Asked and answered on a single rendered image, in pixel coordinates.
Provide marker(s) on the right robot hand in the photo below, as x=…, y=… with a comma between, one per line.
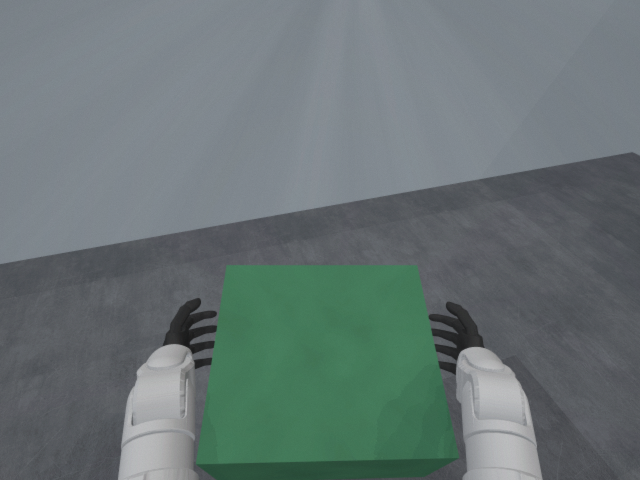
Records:
x=467, y=334

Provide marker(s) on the right robot forearm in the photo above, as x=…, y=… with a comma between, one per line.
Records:
x=497, y=425

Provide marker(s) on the left robot forearm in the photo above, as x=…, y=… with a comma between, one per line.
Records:
x=159, y=426

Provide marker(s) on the carton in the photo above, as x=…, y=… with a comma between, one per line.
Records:
x=324, y=372

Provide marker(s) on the left robot hand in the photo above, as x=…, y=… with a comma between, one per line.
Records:
x=179, y=332

